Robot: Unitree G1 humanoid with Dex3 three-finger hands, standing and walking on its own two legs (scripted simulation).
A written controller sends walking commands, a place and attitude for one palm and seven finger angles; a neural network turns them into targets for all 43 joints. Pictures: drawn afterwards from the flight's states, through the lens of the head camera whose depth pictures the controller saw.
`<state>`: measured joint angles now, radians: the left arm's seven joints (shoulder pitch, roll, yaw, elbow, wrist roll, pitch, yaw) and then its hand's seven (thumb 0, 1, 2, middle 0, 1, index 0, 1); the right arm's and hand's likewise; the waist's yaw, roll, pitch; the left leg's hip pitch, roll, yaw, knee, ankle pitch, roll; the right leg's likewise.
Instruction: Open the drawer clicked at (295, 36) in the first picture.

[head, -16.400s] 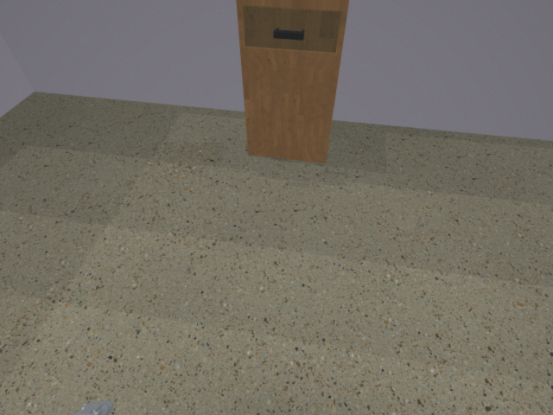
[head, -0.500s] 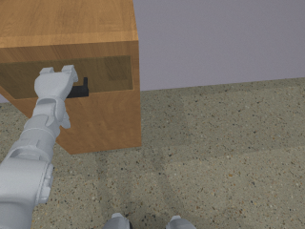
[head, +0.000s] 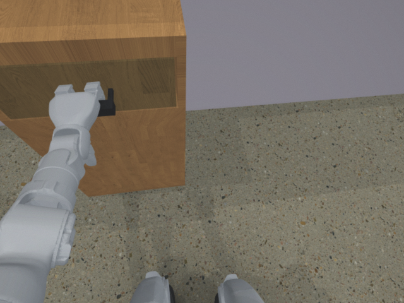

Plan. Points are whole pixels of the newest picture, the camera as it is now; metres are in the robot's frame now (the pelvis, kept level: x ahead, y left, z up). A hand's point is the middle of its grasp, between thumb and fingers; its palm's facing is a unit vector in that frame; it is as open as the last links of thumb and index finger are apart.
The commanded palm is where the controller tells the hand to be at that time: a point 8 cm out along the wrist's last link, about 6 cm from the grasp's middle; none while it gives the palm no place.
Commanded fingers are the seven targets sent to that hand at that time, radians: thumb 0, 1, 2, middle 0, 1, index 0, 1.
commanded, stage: lower the fingers behind the handle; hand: left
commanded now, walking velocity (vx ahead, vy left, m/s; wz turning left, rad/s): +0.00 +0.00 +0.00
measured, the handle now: (85, 101) +0.55 +0.22 +0.00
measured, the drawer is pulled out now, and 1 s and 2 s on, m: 0.00 0.00 0.05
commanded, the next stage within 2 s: close the thumb around the handle in 0.54 s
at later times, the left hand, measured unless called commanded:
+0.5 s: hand (90, 126) +0.49 +0.21 -0.02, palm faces -0.09 -0.02 -1.00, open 13.8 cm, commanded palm +0.49 +0.20 +0.03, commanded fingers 0.00 -0.50 0.30 -0.30 -1.20 -0.30 -1.20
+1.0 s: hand (88, 125) +0.50 +0.21 -0.02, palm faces -0.08 -0.04 -1.00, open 10.2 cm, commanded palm +0.48 +0.20 +0.03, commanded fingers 0.00 0.56 0.76 -0.38 -1.31 -0.38 -1.31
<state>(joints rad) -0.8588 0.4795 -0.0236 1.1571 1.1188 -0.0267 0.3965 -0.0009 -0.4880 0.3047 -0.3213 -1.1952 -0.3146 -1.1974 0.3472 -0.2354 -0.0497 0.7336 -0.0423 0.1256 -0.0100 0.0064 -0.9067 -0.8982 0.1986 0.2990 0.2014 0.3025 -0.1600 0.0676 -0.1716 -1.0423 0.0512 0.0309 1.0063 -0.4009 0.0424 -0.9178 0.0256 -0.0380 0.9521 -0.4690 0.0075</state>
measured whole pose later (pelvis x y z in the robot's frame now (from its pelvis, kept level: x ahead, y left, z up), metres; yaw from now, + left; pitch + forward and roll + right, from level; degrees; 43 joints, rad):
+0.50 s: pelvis -0.01 +0.00 -0.01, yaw +0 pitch +26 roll -4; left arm -0.87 0.49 -0.03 1.15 1.11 -0.01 0.39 0.00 -0.49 0.30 -0.31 -1.20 -0.31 -1.20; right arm 0.35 -0.23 -0.04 0.73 -0.04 0.11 -0.02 0.01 -0.91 -0.90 0.20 0.30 0.20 0.30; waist -0.17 0.08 -0.17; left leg -1.09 0.06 0.03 1.04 -0.41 0.04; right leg -0.97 0.03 -0.04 0.99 -0.48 0.00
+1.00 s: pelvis +0.00 -0.01 -0.01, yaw +0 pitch +26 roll -4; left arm -0.84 0.50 -0.01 1.12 1.11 -0.03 0.38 0.00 0.05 0.54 -0.34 -1.25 -0.35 -1.26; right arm 0.35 -0.24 -0.04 0.73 -0.04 0.12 -0.02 0.01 -0.91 -0.90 0.20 0.30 0.20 0.30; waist -0.16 0.07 -0.17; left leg -1.08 0.06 0.02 1.04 -0.42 0.04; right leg -0.96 0.04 -0.04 0.99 -0.49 0.00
